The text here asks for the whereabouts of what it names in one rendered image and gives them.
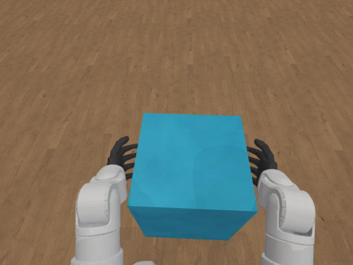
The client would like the left robot hand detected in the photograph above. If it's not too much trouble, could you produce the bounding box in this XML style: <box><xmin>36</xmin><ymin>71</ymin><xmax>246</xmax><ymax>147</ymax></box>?
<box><xmin>107</xmin><ymin>136</ymin><xmax>138</xmax><ymax>180</ymax></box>

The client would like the right robot forearm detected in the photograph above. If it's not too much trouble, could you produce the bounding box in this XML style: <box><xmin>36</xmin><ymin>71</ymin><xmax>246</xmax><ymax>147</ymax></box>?
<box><xmin>257</xmin><ymin>169</ymin><xmax>315</xmax><ymax>265</ymax></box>

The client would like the right robot hand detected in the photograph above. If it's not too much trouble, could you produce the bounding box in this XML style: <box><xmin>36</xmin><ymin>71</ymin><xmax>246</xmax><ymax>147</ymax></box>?
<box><xmin>247</xmin><ymin>139</ymin><xmax>277</xmax><ymax>187</ymax></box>

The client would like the carton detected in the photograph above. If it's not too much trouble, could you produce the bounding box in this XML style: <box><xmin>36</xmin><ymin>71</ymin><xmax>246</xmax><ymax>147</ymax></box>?
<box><xmin>127</xmin><ymin>113</ymin><xmax>258</xmax><ymax>241</ymax></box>

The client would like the left robot forearm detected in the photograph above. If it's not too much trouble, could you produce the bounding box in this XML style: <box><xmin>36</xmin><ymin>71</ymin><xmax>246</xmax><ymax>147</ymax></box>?
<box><xmin>71</xmin><ymin>165</ymin><xmax>127</xmax><ymax>265</ymax></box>

